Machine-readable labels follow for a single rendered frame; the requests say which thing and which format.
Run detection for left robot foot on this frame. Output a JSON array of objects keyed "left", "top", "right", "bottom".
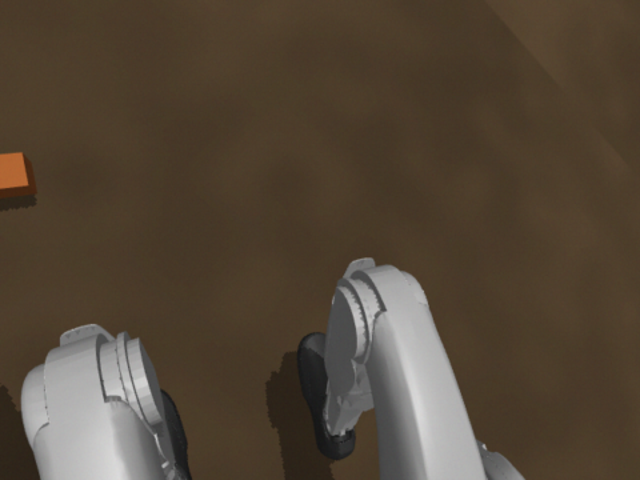
[{"left": 160, "top": 389, "right": 192, "bottom": 480}]

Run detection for right robot foot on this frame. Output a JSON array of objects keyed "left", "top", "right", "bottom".
[{"left": 297, "top": 332, "right": 355, "bottom": 460}]

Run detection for small box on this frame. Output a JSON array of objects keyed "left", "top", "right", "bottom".
[{"left": 0, "top": 152, "right": 38, "bottom": 198}]

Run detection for right robot hand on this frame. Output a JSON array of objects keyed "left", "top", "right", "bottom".
[{"left": 476, "top": 439, "right": 525, "bottom": 480}]

